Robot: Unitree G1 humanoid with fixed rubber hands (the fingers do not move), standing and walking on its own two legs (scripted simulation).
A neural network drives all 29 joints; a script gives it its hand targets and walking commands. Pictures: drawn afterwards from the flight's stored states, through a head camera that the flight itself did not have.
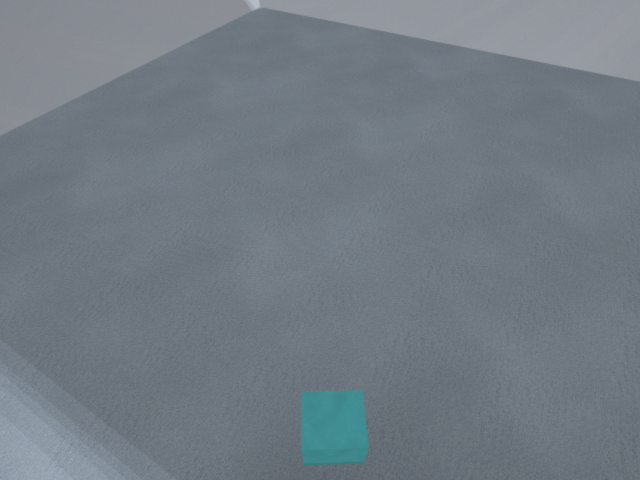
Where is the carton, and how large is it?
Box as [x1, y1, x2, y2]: [301, 390, 368, 465]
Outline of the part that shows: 362,390 301,392 301,449 304,465 363,462 368,445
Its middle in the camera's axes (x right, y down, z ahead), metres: +0.04 +0.54 +1.08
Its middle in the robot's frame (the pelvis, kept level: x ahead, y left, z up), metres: +0.39 -0.01 -0.69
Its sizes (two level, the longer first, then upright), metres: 0.171 0.145 0.166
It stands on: the floor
